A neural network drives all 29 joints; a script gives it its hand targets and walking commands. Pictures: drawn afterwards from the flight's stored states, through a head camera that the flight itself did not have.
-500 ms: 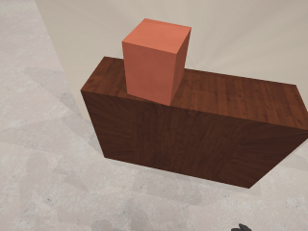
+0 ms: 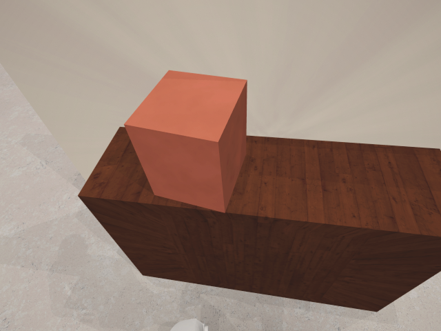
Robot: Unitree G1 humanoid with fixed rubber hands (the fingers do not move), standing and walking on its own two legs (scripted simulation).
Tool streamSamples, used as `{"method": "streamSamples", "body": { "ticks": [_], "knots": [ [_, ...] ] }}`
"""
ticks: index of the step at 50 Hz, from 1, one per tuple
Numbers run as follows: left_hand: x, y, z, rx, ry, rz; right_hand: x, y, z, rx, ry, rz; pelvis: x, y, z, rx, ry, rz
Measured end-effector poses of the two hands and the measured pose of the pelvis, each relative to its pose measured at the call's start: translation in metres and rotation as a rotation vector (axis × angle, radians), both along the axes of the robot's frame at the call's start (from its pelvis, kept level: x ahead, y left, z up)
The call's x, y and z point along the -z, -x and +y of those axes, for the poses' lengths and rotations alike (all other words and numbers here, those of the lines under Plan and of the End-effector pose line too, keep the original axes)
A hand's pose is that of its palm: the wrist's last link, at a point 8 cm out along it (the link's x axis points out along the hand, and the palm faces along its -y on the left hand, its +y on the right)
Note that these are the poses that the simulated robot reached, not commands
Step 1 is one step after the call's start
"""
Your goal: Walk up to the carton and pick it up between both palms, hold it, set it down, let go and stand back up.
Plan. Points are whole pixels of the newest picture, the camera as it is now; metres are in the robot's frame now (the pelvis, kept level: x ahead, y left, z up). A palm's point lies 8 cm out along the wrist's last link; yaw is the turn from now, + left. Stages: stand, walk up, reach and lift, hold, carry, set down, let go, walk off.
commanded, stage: walk up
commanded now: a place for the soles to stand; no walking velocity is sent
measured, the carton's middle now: (197, 142) +0.55 +0.08 +0.01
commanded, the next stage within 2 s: none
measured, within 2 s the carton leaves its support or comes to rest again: neither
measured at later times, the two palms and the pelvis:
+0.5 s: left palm out of the picture +0.13 +0.27 -0.12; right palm (364, 315) +0.17 -0.23 -0.11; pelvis +0.04 +0.02 +0.00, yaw -3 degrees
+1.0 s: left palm out of the picture +0.13 +0.26 -0.12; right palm out of the picture +0.06 -0.25 -0.13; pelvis +0.04 +0.01 +0.00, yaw -8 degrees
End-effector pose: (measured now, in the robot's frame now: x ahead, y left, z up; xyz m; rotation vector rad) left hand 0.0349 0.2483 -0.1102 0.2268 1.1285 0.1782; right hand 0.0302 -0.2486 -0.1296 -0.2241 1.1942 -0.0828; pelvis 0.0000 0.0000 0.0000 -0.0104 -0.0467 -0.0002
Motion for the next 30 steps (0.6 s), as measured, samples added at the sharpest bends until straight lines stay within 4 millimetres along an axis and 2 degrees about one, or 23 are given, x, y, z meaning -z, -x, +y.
{"method": "streamSamples", "body": {
  "ticks": [3,7,12,17,20,23,26,30],
  "knots": [
    [0.005,0.002,0.006,-0.011,0.007,0.07,-0.008,-0.046,0.01,-0.01,-0.001,-0.067,-0.002,-0.017,0.004,0.006,0.0,-0.001],
    [0.024,-0.016,0.016,0.0,0.035,0.112,-0.005,-0.092,0.025,-0.011,0.008,-0.131,0.009,-0.038,0.016,0.014,0.003,-0.007],
    [0.036,-0.05,0.017,0.012,0.049,0.093,-0.007,-0.127,0.038,-0.002,-0.002,-0.161,0.013,-0.046,0.018,0.02,-0.014,-0.003],
    [0.027,-0.077,0.012,0.048,0.056,0.039,-0.016,-0.154,0.035,-0.017,0.003,-0.203,0.008,-0.047,0.019,0.027,-0.003,0.014],
    [0.019,-0.089,0.014,0.073,0.037,0.011,-0.02,-0.159,0.028,-0.006,0.006,-0.227,0.006,-0.045,0.019,0.035,-0.003,0.015],
    [0.013,-0.097,0.017,0.088,0.019,-0.015,-0.02,-0.153,0.02,0.012,0.014,-0.229,0.005,-0.042,0.017,0.047,-0.006,0.012],
    [0.008,-0.101,0.02,0.1,0.004,-0.026,-0.019,-0.139,0.011,0.038,0.023,-0.208,0.004,-0.039,0.017,0.056,-0.006,0.009],
    [0.004,-0.1,0.023,0.115,-0.005,-0.018,-0.015,-0.11,0.003,0.069,0.037,-0.154,0.002,-0.036,0.016,0.068,-0.008,0.008]
  ]
}}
